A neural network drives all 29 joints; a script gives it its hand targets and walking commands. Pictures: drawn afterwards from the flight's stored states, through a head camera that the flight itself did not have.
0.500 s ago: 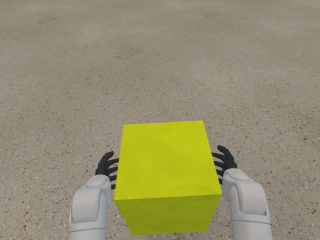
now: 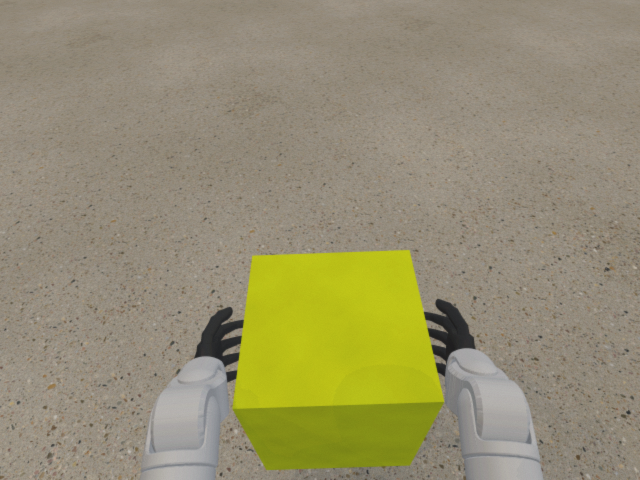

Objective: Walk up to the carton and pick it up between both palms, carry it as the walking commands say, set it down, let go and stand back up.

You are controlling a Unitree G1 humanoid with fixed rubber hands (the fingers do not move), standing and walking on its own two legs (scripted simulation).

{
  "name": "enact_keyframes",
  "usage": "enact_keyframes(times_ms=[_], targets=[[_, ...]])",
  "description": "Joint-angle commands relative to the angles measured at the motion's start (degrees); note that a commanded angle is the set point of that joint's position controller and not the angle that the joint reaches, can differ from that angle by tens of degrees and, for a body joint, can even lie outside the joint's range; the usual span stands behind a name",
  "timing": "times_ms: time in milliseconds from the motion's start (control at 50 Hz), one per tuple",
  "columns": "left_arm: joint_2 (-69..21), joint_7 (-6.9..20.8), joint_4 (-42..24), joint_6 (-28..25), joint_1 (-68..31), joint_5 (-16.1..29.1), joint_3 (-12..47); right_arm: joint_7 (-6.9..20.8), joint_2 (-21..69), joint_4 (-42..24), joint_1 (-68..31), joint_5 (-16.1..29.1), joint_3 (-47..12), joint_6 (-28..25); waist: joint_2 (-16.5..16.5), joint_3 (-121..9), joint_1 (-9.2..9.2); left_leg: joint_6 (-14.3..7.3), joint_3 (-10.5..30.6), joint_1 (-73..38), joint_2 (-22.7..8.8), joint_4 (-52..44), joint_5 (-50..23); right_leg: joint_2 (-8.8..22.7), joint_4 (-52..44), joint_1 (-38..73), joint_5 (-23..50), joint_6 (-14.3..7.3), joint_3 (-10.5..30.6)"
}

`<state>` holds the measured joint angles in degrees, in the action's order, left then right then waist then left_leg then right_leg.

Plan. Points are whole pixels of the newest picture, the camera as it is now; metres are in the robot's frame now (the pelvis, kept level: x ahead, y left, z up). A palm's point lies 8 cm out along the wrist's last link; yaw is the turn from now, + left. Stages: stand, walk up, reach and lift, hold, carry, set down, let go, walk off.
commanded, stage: carry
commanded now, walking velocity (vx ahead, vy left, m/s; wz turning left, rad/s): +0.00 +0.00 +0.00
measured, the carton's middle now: (334, 365) +0.30 -0.01 -0.03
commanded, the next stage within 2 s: none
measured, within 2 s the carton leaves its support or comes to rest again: neither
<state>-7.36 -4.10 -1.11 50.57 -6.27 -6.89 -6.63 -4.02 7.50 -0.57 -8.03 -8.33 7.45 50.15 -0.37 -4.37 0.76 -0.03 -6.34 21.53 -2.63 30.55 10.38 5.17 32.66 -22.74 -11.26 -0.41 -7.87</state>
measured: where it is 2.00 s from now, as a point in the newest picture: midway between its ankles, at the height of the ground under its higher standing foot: outside the picture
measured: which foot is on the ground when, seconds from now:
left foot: down 0.00-1.00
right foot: down 0.00-1.00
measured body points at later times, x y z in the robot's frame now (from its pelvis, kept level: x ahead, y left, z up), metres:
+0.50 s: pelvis +0.01 +0.00 +0.00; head -0.01 -0.01 +0.45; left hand +0.29 +0.14 +0.03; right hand +0.29 -0.16 +0.03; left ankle +0.06 +0.12 -0.73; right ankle +0.06 -0.12 -0.73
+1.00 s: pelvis +0.00 +0.00 +0.00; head -0.02 -0.01 +0.45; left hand +0.28 +0.14 +0.03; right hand +0.28 -0.16 +0.03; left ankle +0.06 +0.12 -0.73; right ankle +0.06 -0.12 -0.73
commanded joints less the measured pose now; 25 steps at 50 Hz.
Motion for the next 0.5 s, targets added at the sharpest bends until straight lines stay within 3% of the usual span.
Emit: enact_keyframes(times_ms=[0,40,60,80,100,120,140,160,180,200,240,260,280,300,320,340,360,380,400,440,460,480], targets=[[-44.91,11.22,-10.04,-4.5,-31.38,14.17,32.8,12.01,43.57,-10.01,-29.56,16.33,-35.19,-3.46,2.34,-18.43,-0.34,-0.89,5.18,-5.9,-4.44,-4.45,3.05,5.7,-8.2,6.76,-4.84,-0.02,7.16],[-46.59,10.94,-16.1,-3.64,-33.94,17.24,36.64,12.11,45.57,-12.32,-28.54,19.09,-37.67,-2.18,0.82,-17.89,-0.34,-0.29,5.26,-5.18,-4.85,-5.72,3.0,5.19,-7.6,7.01,-4.82,-0.2,6.22],[-43.81,11.01,-5.98,-4.53,-30.56,11.9,31.2,12.24,42.71,0.0,-23.48,12.97,-30.7,-2.99,-0.68,-18.51,-0.27,-0.58,5.87,-6.76,-5.32,-5.83,1.46,4.85,-6.93,6.23,-3.54,-0.03,5.33],[-44.11,10.91,-10.22,-4.81,-31.36,13.31,32.03,12.02,42.98,-8.08,-28.75,15.62,-33.44,-3.54,2.21,-18.72,-0.41,-0.5,5.77,-6.31,-5.39,-5.77,1.66,4.78,-7.28,6.99,-4.81,0.01,6.43],[-45.73,10.92,-13.16,-4.62,-33.66,15.36,34.45,12.12,44.83,-8.9,-27.0,16.73,-35.2,-3.22,1.3,-18.69,-0.38,-0.59,5.74,-5.48,-5.12,-5.63,1.73,4.99,-7.16,8.21,-3.74,-0.2,6.35],[-44.41,10.89,-11.3,-4.8,-30.36,14.49,33.12,11.78,44.45,-8.29,-27.28,16.42,-34.93,-3.38,3.97,-19.72,-0.39,-0.97,5.86,-6.24,-5.16,-5.53,1.49,5.05,-6.61,7.86,-3.34,0.23,5.47],[-44.43,11.1,-6.43,-5.76,-30.57,12.08,30.65,12.0,43.43,-4.89,-27.86,14.69,-32.52,-4.67,0.95,-18.6,-0.57,-0.52,6.08,-5.82,-5.4,-5.89,1.01,4.81,-6.19,8.4,-3.22,0.18,5.99],[-43.33,10.69,-11.27,-6.58,-32.59,12.79,32.73,12.09,43.37,-5.8,-26.96,15.0,-32.63,-5.26,-1.31,-18.96,-0.46,-0.49,6.12,-6.24,-5.56,-6.48,1.29,4.21,-5.63,7.84,-2.81,0.36,5.52],[-44.93,10.5,-14.39,-5.9,-33.03,15.28,34.5,11.88,44.36,-9.13,-26.56,16.94,-35.22,-4.68,-0.93,-19.02,-0.5,-0.58,5.55,-4.88,-5.32,-5.35,0.53,4.84,-5.96,8.88,-0.73,0.03,6.29],[-44.5,10.96,-10.3,-5.84,-33.3,14.17,32.38,11.56,42.91,-7.09,-28.71,14.86,-32.88,-4.9,1.12,-19.41,-0.24,-0.75,5.65,-6.33,-5.49,-4.71,-0.63,5.04,-5.8,8.83,0.61,-0.15,6.3],[-44.85,10.96,-14.32,-5.18,-31.84,16.2,34.93,11.34,44.23,-10.74,-26.25,16.96,-36.27,-4.06,2.93,-19.6,-0.27,-0.46,4.85,-5.53,-5.28,-3.83,-1.99,5.21,-6.22,10.29,2.11,0.04,5.66],[-45.58,11.19,-9.41,-5.02,-30.42,14.59,33.61,11.53,43.63,-6.47,-24.61,14.93,-34.11,-3.82,2.1,-19.21,-0.3,-0.09,3.9,-5.48,-4.39,-3.06,-0.96,6.23,-7.02,9.31,2.62,-0.74,7.24],[-44.57,10.97,-10.06,-5.74,-31.67,14.04,33.17,11.73,42.96,-6.63,-25.71,14.83,-33.36,-4.47,1.36,-19.98,-0.16,-0.49,4.94,-7.46,-4.59,-3.94,-1.36,5.6,-6.56,8.17,2.08,-0.29,6.72],[-43.41,11.01,-9.98,-6.09,-31.56,13.37,32.16,11.72,42.96,-5.2,-24.57,14.18,-32.59,-4.68,3.39,-20.65,-0.32,-0.61,5.43,-7.64,-5.24,-3.44,-3.8,5.16,-6.13,9.63,3.04,-0.26,5.46],[-44.22,11.06,-8.12,-6.21,-28.7,12.8,32.32,11.94,43.05,-6.93,-26.59,15.52,-34.14,-5.08,1.35,-20.67,-0.44,-0.6,5.28,-7.32,-5.25,-3.08,-4.08,4.95,-5.41,10.58,3.66,-0.35,6.16],[-43.77,11.18,-5.78,-6.49,-27.54,11.73,30.74,11.8,42.46,-7.52,-28.53,14.98,-33.92,-5.55,3.16,-19.15,-0.48,-0.89,5.81,-6.26,-5.38,-3.34,-3.53,4.99,-5.79,9.71,2.56,-0.27,6.22],[-44.55,11.07,-7.29,-6.68,-28.18,12.7,31.88,11.86,43.16,-6.9,-26.63,15.76,-34.49,-5.5,1.09,-19.85,-0.37,-0.17,3.92,-7.8,-4.79,-3.15,-1.35,5.57,-6.34,8.17,0.68,-0.65,6.56],[-44.8,11.12,-12.53,-7.29,-34.72,15.2,33.38,11.77,43.62,-8.7,-29.41,16.13,-34.33,-6.2,-0.37,-19.18,-0.18,-0.65,4.82,-7.25,-4.65,-3.83,-0.52,5.52,-6.58,8.43,0.82,-0.53,6.26],[-43.93,10.89,-9.59,-7.21,-32.61,13.49,32.93,11.91,43.13,-4.56,-25.99,14.61,-32.77,-5.69,0.54,-17.94,-0.19,-0.32,4.64,-6.79,-4.88,-4.7,-0.66,5.44,-6.33,6.57,-1.55,-0.44,6.1],[-44.04,10.74,-10.63,-7.42,-32.99,13.59,33.4,12.11,43.77,-4.42,-25.74,15.05,-33.28,-6.01,0.0,-17.34,-0.33,-0.37,5.54,-6.43,-5.34,-5.74,-0.48,4.03,-5.78,7.72,-1.67,0.64,5.12],[-44.08,11.01,-6.09,-7.67,-30.32,12.15,31.95,12.02,41.68,-2.9,-24.88,12.5,-30.62,-6.72,-1.78,-16.42,-0.39,-0.67,6.07,-6.34,-5.27,-6.41,-0.76,3.99,-5.48,7.55,-1.02,0.59,5.43],[-43.62,10.96,-6.97,-8.38,-30.6,12.34,31.59,11.7,41.35,-3.79,-25.14,12.6,-31.35,-7.34,0.95,-19.3,-0.37,-0.95,5.83,-7.34,-5.79,-5.04,-1.74,4.6,-5.42,8.71,0.79,0.33,6.08]])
